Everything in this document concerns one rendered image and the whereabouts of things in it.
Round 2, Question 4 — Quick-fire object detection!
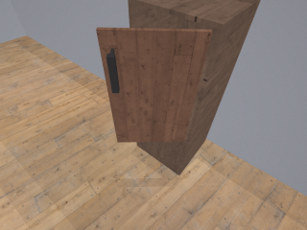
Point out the cupboard door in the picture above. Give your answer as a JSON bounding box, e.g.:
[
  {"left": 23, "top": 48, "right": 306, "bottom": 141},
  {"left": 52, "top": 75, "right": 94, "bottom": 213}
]
[{"left": 96, "top": 27, "right": 212, "bottom": 143}]

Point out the handle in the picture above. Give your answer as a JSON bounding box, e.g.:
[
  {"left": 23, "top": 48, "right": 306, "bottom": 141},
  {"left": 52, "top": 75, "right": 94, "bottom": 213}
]
[{"left": 106, "top": 48, "right": 120, "bottom": 94}]

